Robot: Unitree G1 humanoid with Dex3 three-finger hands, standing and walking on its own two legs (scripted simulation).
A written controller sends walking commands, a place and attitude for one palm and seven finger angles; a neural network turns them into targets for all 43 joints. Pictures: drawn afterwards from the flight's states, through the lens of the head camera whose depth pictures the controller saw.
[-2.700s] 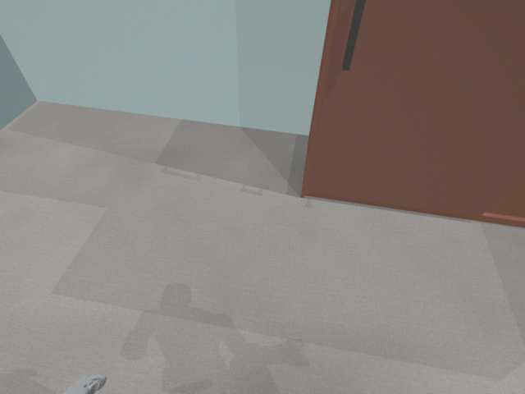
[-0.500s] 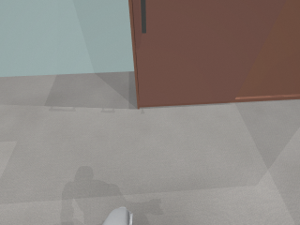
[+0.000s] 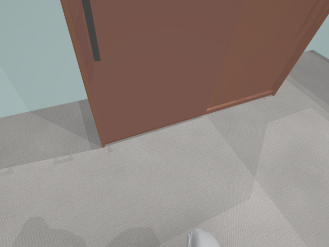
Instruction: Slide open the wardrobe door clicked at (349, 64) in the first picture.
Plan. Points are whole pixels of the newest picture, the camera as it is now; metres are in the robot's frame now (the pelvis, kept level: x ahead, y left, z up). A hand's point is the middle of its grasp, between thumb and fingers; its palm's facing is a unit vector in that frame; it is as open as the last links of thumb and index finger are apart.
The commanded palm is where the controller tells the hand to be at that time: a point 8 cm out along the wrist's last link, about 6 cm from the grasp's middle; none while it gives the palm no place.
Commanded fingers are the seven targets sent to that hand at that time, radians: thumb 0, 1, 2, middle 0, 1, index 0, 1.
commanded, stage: walk to a spot facing it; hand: left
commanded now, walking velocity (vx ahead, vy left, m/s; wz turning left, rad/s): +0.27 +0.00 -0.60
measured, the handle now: (90, 29) +0.86 +0.36 +0.09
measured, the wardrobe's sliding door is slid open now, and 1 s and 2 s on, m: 0.00 0.00 0.00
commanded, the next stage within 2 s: none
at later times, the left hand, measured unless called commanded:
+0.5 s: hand (126, 194) +0.30 +0.13 -0.18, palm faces -0.27 -0.94 -0.21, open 7.3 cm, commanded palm none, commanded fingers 0.00 0.90 0.90 -0.20 -0.30 -0.20 -0.30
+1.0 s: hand (104, 182) +0.33 +0.21 -0.18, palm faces -0.49 -0.85 -0.19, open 7.4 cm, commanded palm none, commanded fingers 0.00 0.90 0.90 -0.20 -0.30 -0.20 -0.30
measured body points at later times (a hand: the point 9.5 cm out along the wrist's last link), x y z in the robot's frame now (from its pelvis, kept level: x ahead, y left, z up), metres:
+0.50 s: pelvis +0.15 -0.02 -0.02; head +0.19 -0.03 +0.43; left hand +0.32 +0.18 -0.16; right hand +0.16 -0.27 -0.16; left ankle +0.21 +0.13 -0.68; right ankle +0.20 -0.11 -0.75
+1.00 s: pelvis +0.19 +0.06 +0.00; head +0.22 +0.07 +0.45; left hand +0.36 +0.26 -0.16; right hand +0.12 -0.19 -0.13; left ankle +0.25 +0.11 -0.75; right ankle +0.08 -0.07 -0.66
